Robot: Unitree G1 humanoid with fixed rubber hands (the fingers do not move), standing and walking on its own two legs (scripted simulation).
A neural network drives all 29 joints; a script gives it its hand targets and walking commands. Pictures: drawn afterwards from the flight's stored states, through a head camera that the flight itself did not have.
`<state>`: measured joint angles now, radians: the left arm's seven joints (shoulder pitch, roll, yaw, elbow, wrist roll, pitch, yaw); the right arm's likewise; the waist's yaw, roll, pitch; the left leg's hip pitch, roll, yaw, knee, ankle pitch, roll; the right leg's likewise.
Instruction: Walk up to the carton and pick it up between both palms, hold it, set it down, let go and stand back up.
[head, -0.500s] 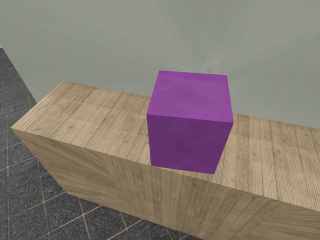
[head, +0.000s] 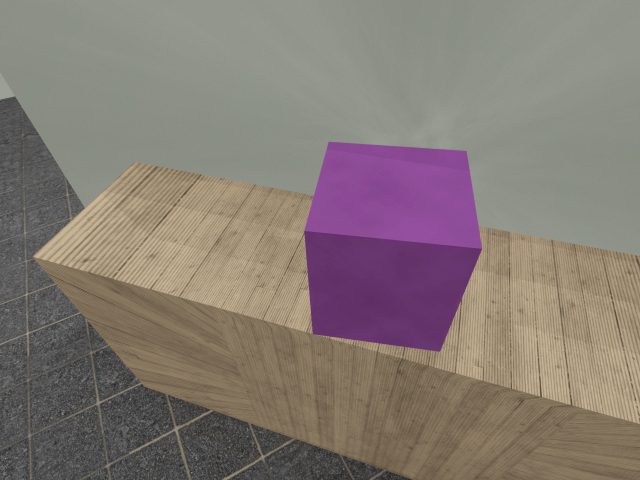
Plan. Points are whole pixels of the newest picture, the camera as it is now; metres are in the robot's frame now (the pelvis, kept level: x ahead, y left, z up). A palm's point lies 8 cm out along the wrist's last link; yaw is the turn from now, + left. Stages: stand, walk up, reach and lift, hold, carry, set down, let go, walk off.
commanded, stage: walk up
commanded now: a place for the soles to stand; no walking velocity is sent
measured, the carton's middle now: (385, 248) +0.47 -0.06 +0.01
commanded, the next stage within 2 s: reach and lift in 1.10 s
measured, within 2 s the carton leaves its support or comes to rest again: neither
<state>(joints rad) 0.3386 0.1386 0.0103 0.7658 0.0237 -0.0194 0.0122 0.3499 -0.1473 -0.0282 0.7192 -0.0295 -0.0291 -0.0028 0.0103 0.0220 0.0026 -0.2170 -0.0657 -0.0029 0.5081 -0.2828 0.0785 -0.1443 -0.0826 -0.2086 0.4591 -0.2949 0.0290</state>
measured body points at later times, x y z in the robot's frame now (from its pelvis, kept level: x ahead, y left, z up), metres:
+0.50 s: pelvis +0.00 +0.04 +0.00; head +0.00 +0.03 +0.45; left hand +0.07 +0.26 -0.13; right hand +0.06 -0.19 -0.13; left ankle -0.01 +0.07 -0.74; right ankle -0.03 -0.13 -0.74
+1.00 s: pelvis -0.01 +0.03 +0.00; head +0.00 +0.02 +0.45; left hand +0.06 +0.25 -0.13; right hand +0.04 -0.21 -0.13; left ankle -0.01 +0.07 -0.74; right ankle -0.03 -0.13 -0.74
